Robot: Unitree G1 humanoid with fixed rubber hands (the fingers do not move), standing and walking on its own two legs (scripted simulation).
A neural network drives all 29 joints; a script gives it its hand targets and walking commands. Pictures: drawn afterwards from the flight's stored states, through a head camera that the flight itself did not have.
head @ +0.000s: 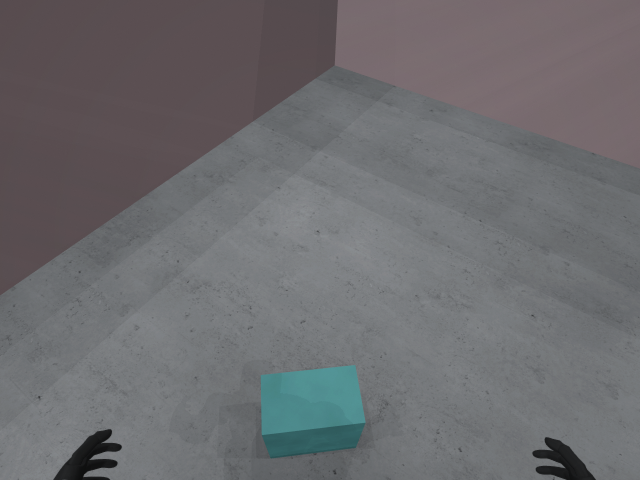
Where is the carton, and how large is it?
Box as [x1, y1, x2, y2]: [261, 365, 365, 457]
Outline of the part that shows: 354,365 261,375 262,436 270,457 355,447 365,422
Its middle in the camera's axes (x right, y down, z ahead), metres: -0.02 +0.47 +1.06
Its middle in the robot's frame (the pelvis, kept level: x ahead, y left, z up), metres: +0.38 +0.02 -0.65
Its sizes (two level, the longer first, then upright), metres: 0.249 0.144 0.264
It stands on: the floor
